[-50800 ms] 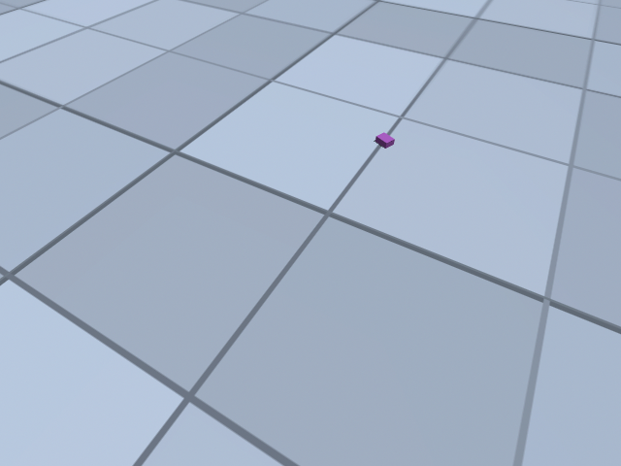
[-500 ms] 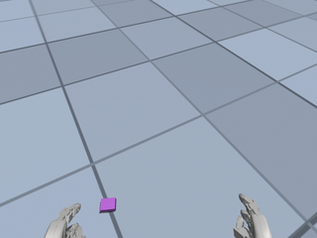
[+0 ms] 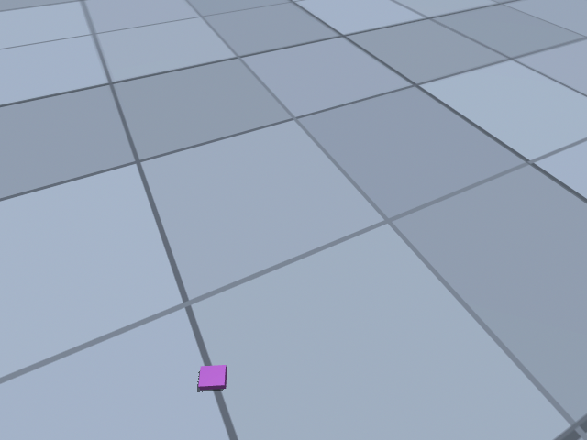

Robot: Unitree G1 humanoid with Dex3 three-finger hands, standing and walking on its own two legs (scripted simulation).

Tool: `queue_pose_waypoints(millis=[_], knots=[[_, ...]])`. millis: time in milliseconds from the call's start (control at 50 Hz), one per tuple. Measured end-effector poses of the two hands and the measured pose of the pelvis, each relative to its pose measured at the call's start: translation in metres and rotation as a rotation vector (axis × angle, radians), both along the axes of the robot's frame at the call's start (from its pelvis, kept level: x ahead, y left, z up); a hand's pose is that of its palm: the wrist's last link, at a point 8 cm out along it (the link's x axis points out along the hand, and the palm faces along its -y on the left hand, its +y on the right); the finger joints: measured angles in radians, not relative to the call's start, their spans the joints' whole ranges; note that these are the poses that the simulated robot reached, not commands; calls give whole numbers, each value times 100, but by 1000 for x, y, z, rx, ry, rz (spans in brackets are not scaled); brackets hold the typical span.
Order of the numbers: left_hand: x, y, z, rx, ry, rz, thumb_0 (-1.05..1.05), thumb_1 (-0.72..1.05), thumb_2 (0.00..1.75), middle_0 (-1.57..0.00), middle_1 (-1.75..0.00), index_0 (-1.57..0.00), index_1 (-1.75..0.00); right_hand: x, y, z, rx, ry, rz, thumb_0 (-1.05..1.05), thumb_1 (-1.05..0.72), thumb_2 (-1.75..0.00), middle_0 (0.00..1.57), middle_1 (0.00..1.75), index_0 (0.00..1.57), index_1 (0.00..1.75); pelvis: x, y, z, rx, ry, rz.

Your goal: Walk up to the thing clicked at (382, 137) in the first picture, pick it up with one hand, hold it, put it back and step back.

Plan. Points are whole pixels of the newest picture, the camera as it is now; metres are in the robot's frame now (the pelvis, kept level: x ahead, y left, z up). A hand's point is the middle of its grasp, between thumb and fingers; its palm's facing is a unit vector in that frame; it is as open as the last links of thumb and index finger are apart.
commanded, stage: stand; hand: left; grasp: from above
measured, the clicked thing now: (213, 377) +0.45 +0.27 -0.74
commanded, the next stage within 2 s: step back in 2.00 s
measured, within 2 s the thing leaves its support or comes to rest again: neither
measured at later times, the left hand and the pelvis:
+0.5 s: hand out of the picture +0.03 +0.24 -0.14, palm faces +0.02 -0.94 -0.35, open 7.4 cm; pelvis -0.01 -0.01 +0.02, yaw +0 degrees
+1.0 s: hand out of the picture +0.06 +0.23 -0.14, palm faces +0.00 -0.94 -0.34, open 7.4 cm; pelvis +0.00 -0.01 +0.02, yaw +0 degrees
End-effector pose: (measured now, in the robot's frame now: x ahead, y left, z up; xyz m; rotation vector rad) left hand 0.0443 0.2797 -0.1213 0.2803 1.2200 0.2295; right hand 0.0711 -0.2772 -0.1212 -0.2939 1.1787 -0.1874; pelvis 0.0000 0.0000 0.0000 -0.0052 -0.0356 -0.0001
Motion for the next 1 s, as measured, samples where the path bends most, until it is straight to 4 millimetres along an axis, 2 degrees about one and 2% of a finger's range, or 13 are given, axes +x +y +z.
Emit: queue_pose_waypoints(millis=[220,520,1000], knots=[[-12,1,9,0,37,12,1,90,89,-21,-30,-21,-30,-13,4,6,21,29,-17,1,-90,-90,21,30,20,30,-7,-1,13,1,-33,2],[-18,5,17,20,65,16,1,90,89,-21,-30,-21,-30,-29,-14,9,10,79,-34,1,-90,-90,21,30,20,30,-11,-7,18,2,-36,4],[10,-1,18,3,44,-8,1,90,89,-21,-30,-21,-30,-18,-21,14,0,78,-30,1,-90,-90,21,30,20,30,-3,-11,20,2,-23,-4]])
